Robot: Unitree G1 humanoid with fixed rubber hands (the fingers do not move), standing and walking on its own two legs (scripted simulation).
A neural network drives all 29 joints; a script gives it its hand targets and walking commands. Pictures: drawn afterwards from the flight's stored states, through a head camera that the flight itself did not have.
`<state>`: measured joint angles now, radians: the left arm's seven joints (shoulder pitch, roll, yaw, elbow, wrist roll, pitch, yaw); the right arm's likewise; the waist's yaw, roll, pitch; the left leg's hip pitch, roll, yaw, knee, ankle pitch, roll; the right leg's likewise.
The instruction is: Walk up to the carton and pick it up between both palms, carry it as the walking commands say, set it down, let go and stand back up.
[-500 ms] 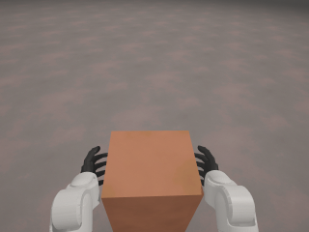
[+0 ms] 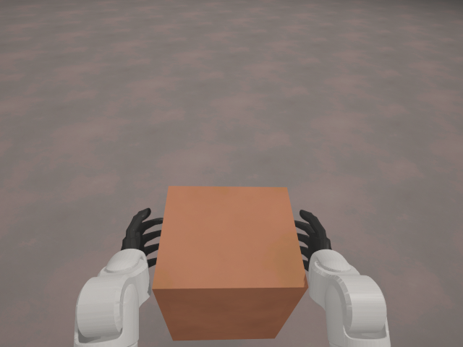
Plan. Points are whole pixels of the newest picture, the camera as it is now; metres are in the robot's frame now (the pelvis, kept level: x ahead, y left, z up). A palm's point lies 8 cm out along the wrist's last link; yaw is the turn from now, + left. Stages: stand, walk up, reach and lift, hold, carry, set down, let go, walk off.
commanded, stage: carry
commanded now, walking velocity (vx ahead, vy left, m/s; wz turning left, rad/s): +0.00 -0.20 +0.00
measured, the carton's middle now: (226, 268) +0.26 +0.01 +0.03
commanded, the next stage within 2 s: none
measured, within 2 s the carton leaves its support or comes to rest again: neither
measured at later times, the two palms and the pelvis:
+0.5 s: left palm (207, 292) +0.19 +0.04 +0.09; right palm (400, 294) +0.19 -0.24 +0.09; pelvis -0.05 -0.11 +0.00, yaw +1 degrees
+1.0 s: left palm (288, 328) +0.15 -0.06 +0.09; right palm out of the picture +0.14 -0.34 +0.09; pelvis -0.10 -0.21 +0.00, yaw +2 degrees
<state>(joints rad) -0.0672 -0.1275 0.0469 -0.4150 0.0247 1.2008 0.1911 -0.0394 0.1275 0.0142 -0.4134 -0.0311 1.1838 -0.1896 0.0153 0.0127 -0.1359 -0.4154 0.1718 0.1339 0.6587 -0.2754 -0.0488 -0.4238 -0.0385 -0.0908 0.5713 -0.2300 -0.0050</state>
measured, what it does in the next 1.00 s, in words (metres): steps to the right: left foot, then right foot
